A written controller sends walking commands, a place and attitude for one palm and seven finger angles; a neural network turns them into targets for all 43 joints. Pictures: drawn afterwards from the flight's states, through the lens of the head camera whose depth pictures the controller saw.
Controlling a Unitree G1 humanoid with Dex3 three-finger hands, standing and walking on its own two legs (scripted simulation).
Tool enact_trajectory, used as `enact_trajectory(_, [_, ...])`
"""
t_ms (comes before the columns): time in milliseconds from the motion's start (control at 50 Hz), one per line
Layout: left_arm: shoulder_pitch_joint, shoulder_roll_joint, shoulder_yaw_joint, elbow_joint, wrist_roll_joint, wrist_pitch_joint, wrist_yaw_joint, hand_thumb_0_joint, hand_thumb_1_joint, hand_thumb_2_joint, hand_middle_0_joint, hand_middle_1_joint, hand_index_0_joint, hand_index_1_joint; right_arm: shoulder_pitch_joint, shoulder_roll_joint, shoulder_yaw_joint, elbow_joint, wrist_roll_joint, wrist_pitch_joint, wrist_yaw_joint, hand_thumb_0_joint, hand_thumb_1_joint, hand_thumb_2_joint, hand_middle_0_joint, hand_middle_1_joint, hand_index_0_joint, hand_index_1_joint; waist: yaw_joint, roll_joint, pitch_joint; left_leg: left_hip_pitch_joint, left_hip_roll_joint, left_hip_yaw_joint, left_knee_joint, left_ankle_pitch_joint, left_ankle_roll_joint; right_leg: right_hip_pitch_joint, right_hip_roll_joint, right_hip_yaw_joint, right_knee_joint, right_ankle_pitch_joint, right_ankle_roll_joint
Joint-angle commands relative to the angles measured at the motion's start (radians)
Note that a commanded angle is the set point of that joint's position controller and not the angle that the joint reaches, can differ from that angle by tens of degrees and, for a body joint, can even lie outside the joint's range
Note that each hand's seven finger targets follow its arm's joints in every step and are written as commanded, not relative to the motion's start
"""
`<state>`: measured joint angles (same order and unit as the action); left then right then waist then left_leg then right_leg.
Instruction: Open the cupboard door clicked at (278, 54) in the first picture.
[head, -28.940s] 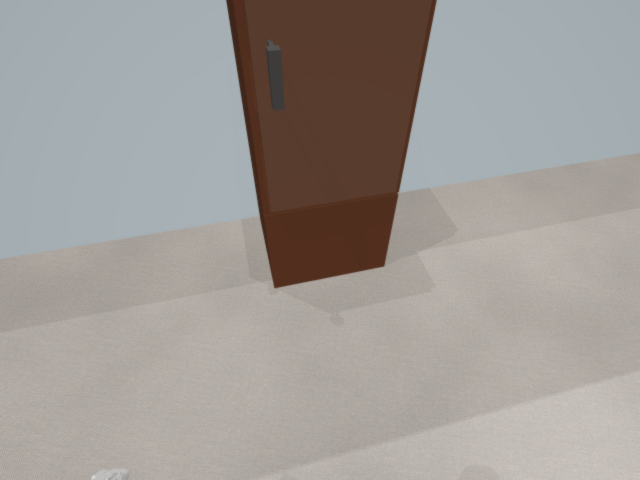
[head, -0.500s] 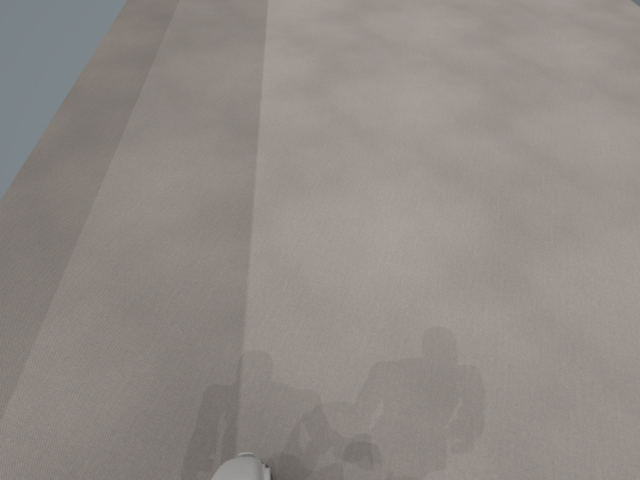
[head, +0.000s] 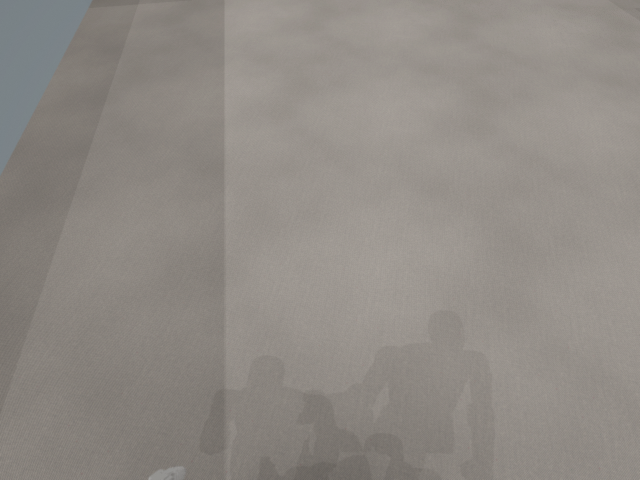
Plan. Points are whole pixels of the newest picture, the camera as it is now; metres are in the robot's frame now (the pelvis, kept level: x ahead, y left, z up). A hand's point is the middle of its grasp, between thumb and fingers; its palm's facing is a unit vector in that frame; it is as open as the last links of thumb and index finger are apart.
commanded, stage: turn to face it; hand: left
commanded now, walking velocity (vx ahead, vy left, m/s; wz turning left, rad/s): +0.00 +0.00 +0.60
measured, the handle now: out of the picture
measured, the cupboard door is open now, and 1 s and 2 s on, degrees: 39 39 39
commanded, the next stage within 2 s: none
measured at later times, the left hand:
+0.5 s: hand (170, 470) +0.16 +0.22 -0.15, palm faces +0.27 -0.94 -0.23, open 7.4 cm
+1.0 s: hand out of the picture +0.04 +0.16 -0.18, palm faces +0.59 -0.78 -0.23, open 7.4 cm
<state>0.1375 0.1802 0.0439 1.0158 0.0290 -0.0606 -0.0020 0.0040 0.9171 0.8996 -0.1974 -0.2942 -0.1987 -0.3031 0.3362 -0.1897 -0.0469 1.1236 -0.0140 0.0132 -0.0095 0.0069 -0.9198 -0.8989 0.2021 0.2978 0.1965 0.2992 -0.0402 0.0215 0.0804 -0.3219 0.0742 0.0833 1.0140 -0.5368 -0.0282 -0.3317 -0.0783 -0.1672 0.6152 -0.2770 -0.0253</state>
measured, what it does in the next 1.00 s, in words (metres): walks ahead, turning left: left foot, then right foot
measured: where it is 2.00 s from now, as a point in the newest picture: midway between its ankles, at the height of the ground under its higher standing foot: outside the picture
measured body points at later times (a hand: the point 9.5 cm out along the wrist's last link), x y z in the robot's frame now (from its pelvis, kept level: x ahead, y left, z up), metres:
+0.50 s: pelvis +0.10 +0.00 +0.01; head +0.15 +0.02 +0.45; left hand +0.15 +0.27 -0.14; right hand +0.24 -0.23 -0.13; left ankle +0.10 +0.11 -0.73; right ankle +0.13 -0.15 -0.68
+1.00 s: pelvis +0.13 -0.02 -0.01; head +0.17 +0.03 +0.44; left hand +0.01 +0.20 -0.16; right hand +0.40 -0.15 -0.13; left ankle +0.08 +0.06 -0.73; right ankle +0.16 -0.14 -0.72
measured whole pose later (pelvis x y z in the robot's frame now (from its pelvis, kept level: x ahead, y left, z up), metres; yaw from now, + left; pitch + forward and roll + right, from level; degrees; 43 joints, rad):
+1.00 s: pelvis +0.13 -0.02 -0.01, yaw +36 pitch +1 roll +1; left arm 0.25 0.24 0.05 0.93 0.02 0.03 0.01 0.00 0.90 0.90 -0.20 -0.30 -0.20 -0.30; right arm 0.05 -0.24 -0.06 0.89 -0.02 0.04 0.03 0.01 -0.91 -0.90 0.20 0.30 0.20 0.30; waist 0.01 -0.05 0.13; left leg -0.31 0.00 0.11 0.61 -0.26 0.02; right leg -0.29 -0.17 -0.23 0.79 -0.47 0.04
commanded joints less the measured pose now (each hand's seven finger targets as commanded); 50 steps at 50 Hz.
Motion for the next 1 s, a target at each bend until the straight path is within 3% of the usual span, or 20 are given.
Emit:
enact_trajectory(0, [0.107,0.128,0.026,-0.014,-0.004,0.008,0.029,0.000,0.900,0.900,-0.200,-0.300,-0.200,-0.300,-0.035,-0.013,-0.001,-0.087,0.006,-0.017,0.006,0.000,-0.900,-0.900,0.200,0.300,0.200,0.300,0.040,-0.179,-0.105,-0.172,0.041,-0.044,0.037,0.055,-0.015,0.192,-0.312,0.141,-0.293,0.524,-0.114])
enact_trajectory(140, [0.061,0.166,0.046,-0.048,-0.012,0.034,0.027,0.000,0.900,0.900,-0.200,-0.300,-0.200,-0.300,-0.031,-0.027,-0.006,-0.130,-0.004,-0.004,0.029,0.000,-0.900,-0.900,0.200,0.300,0.200,0.300,0.018,-0.140,-0.111,0.018,-0.023,0.072,-0.441,0.312,-0.010,0.181,-0.251,-0.034,-0.111,0.386,-0.019])
enact_trajectory(160, [0.065,0.163,0.046,-0.063,-0.017,0.041,0.024,0.000,0.900,0.900,-0.200,-0.300,-0.200,-0.300,0.009,-0.074,-0.019,-0.132,-0.007,-0.007,0.030,0.000,-0.900,-0.900,0.200,0.300,0.200,0.300,-0.006,-0.044,-0.139,0.140,-0.005,0.037,-0.502,0.475,0.009,0.100,-0.230,-0.054,-0.009,0.303,0.017])
enact_trajectory(180, [0.076,0.121,0.044,-0.093,-0.025,0.051,0.021,0.000,0.900,0.900,-0.200,-0.300,-0.200,-0.300,0.054,-0.172,-0.041,-0.144,-0.017,-0.012,0.023,0.000,-0.900,-0.900,0.200,0.300,0.200,0.300,-0.029,0.210,-0.171,0.231,0.194,-0.268,-0.568,0.746,0.121,-0.065,-0.111,-0.090,0.187,-0.012,0.091])
enact_trajectory(200, [0.014,0.091,0.030,-0.141,-0.026,0.061,0.025,0.000,0.900,0.900,-0.200,-0.300,-0.200,-0.300,0.098,-0.248,-0.061,-0.145,-0.020,-0.007,0.008,0.000,-0.900,-0.900,0.200,0.300,0.200,0.300,-0.070,0.320,-0.188,0.234,0.371,-0.514,-0.652,0.893,0.262,-0.176,-0.012,0.007,0.405,-0.469,0.110])
enact_trajectory(220, [-0.039,0.102,0.031,-0.163,-0.014,0.072,0.025,0.000,0.900,0.900,-0.200,-0.300,-0.200,-0.300,0.095,-0.255,-0.065,-0.144,-0.020,-0.006,-0.006,0.000,-0.900,-0.900,0.200,0.300,0.200,0.300,-0.068,0.182,-0.183,0.220,0.368,-0.538,-0.667,0.740,0.283,-0.235,-0.007,0.113,0.532,-0.410,0.098])
enact_trajectory(320, [-0.009,0.094,0.037,-0.131,-0.014,0.074,0.016,0.000,0.900,0.900,-0.200,-0.300,-0.200,-0.300,-0.058,-0.194,-0.049,-0.206,-0.012,-0.025,-0.019,0.000,-0.900,-0.900,0.200,0.300,0.200,0.300,0.013,0.117,-0.181,0.215,0.201,-0.288,-0.615,0.876,0.193,-0.249,-0.011,0.173,0.516,-0.160,0.121])
enact_trajectory(420, [-0.024,0.094,0.034,-0.162,-0.015,0.082,0.017,0.000,0.900,0.900,-0.200,-0.300,-0.200,-0.300,-0.087,-0.222,-0.065,-0.234,-0.015,-0.009,-0.008,0.000,-0.900,-0.900,0.200,0.300,0.200,0.300,0.005,0.113,-0.168,0.164,0.172,-0.298,-0.623,0.749,0.192,-0.138,0.028,0.151,0.286,-0.167,0.120])
enact_trajectory(520, [0.092,0.121,0.042,-0.162,-0.015,0.066,0.018,0.000,0.900,0.900,-0.200,-0.300,-0.200,-0.300,-0.197,-0.231,-0.077,-0.279,-0.007,0.011,0.002,0.000,-0.900,-0.900,0.200,0.300,0.200,0.300,0.060,0.124,-0.149,-0.009,0.101,-0.330,-0.548,0.566,0.137,0.141,0.076,0.101,-0.095,0.015,0.098])
enact_trajectory(540, [0.136,0.171,0.052,-0.160,-0.008,0.054,0.023,0.000,0.900,0.900,-0.200,-0.300,-0.200,-0.300,-0.208,-0.201,-0.074,-0.289,0.002,0.012,0.008,0.000,-0.900,-0.900,0.200,0.300,0.200,0.300,0.083,0.011,-0.161,-0.103,0.038,-0.287,-0.454,0.436,0.085,0.264,-0.003,0.179,-0.244,0.072,0.077])
enact_trajectory(560, [0.161,0.269,0.072,-0.160,0.008,0.045,0.033,0.000,0.900,0.900,-0.200,-0.300,-0.200,-0.300,-0.205,-0.126,-0.065,-0.313,0.009,0.012,0.016,0.000,-0.900,-0.900,0.200,0.300,0.200,0.300,0.093,-0.307,-0.153,-0.304,-0.120,-0.118,-0.212,0.074,-0.001,0.352,-0.294,0.487,-0.355,0.119,-0.026])
enact_trajectory(580, [0.148,0.300,0.064,-0.175,0.002,0.049,0.033,0.000,0.900,0.900,-0.200,-0.300,-0.200,-0.300,-0.233,-0.151,-0.066,-0.327,0.001,0.016,0.022,0.000,-0.900,-0.900,0.200,0.300,0.200,0.300,0.101,-0.311,-0.122,-0.300,-0.119,-0.112,0.042,-0.110,-0.009,0.226,-0.440,0.544,-0.366,0.178,-0.127])
enact_trajectory(600, [0.111,0.252,0.058,-0.180,-0.001,0.044,0.039,0.000,0.900,0.900,-0.200,-0.300,-0.200,-0.300,-0.246,-0.156,-0.069,-0.312,-0.003,0.028,0.021,0.000,-0.900,-0.900,0.200,0.300,0.200,0.300,0.074,-0.289,-0.091,-0.303,-0.081,-0.154,0.184,-0.059,-0.007,0.155,-0.393,0.525,-0.354,0.180,-0.136])
enact_trajectory(660, [0.025,0.174,0.034,-0.199,-0.005,0.043,0.038,0.000,0.900,0.900,-0.200,-0.300,-0.200,-0.300,-0.220,-0.126,-0.057,-0.273,-0.003,0.041,0.036,0.000,-0.900,-0.900,0.200,0.300,0.200,0.300,0.017,-0.211,-0.083,-0.276,-0.042,-0.107,0.230,0.096,-0.036,0.165,-0.244,0.236,-0.271,0.398,-0.079])
enact_trajectory(820, [0.162,0.246,0.054,-0.154,0.001,0.041,0.034,0.000,0.900,0.900,-0.200,-0.300,-0.200,-0.300,-0.321,-0.095,-0.026,-0.298,0.008,0.031,0.046,0.000,-0.900,-0.900,0.200,0.300,0.200,0.300,0.086,-0.244,-0.137,-0.147,-0.070,0.026,-0.224,0.073,-0.031,0.355,-0.271,0.105,-0.159,0.730,-0.071])
enact_trajectory(900, [0.131,0.260,0.065,-0.155,-0.006,0.047,0.027,0.000,0.900,0.900,-0.200,-0.300,-0.200,-0.300,-0.240,-0.129,-0.033,-0.286,0.005,0.022,0.040,0.000,-0.900,-0.900,0.200,0.300,0.200,0.300,0.031,-0.214,-0.156,0.057,-0.081,0.057,-0.464,0.228,-0.002,0.259,-0.278,0.034,-0.040,0.650,-0.021])
enact_trajectory(920, [0.114,0.251,0.064,-0.162,-0.014,0.049,0.022,0.000,0.900,0.900,-0.200,-0.300,-0.200,-0.300,-0.179,-0.165,-0.045,-0.272,-0.001,0.017,0.038,0.000,-0.900,-0.900,0.200,0.300,0.200,0.300,-0.008,-0.132,-0.183,0.216,-0.054,0.033,-0.565,0.376,0.021,0.144,-0.260,-0.004,0.080,0.557,0.021])
enact_trajectory(940, [0.103,0.197,0.055,-0.194,-0.019,0.054,0.015,0.000,0.900,0.900,-0.200,-0.300,-0.200,-0.300,-0.113,-0.270,-0.072,-0.269,-0.009,0.009,0.034,0.000,-0.900,-0.900,0.200,0.300,0.200,0.300,-0.042,0.136,-0.244,0.413,0.178,-0.272,-0.604,0.662,0.124,-0.105,-0.136,-0.048,0.311,0.099,0.091])
enact_trajectory(960, [0.041,0.148,0.034,-0.244,-0.018,0.063,0.016,0.000,0.900,0.900,-0.200,-0.300,-0.200,-0.300,-0.042,-0.348,-0.091,-0.254,-0.006,0.015,0.025,0.000,-0.900,-0.900,0.200,0.300,0.200,0.300,-0.078,0.298,-0.240,0.422,0.376,-0.488,-0.623,1.011,0.279,-0.275,-0.046,0.028,0.495,-0.413,0.121])
enact_trajectory(980, [-0.011,0.171,0.039,-0.250,-0.007,0.079,0.028,0.000,0.900,0.900,-0.200,-0.300,-0.200,-0.300,-0.025,-0.324,-0.087,-0.239,-0.003,0.016,0.016,0.000,-0.900,-0.900,0.200,0.300,0.200,0.300,-0.080,0.164,-0.227,0.363,0.354,-0.447,-0.609,0.890,0.287,-0.287,-0.054,0.132,0.550,-0.381,0.111])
